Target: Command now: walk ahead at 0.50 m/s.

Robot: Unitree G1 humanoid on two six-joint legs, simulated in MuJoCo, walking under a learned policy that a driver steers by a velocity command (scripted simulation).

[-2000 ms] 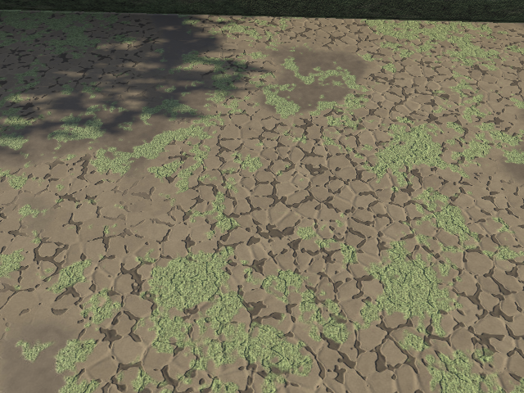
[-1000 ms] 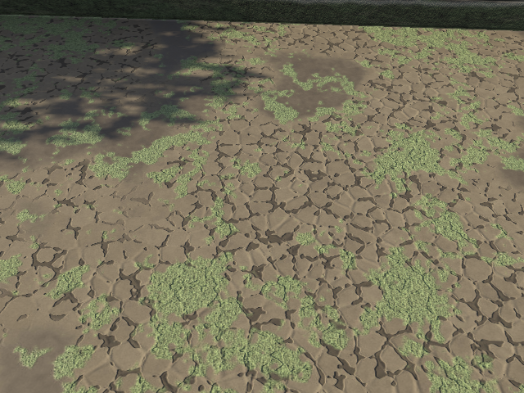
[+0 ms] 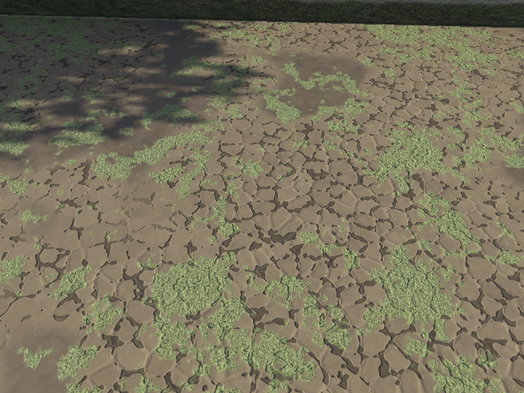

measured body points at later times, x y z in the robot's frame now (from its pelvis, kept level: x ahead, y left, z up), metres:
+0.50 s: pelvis +0.00 +0.00 +0.00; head -0.01 +0.01 +0.45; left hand +0.16 +0.21 -0.10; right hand +0.20 -0.19 -0.08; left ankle -0.04 +0.10 -0.72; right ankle -0.04 -0.11 -0.72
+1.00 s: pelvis +0.00 +0.01 +0.00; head -0.01 +0.01 +0.45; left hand +0.16 +0.22 -0.10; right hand +0.20 -0.19 -0.08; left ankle -0.04 +0.10 -0.72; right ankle -0.04 -0.11 -0.72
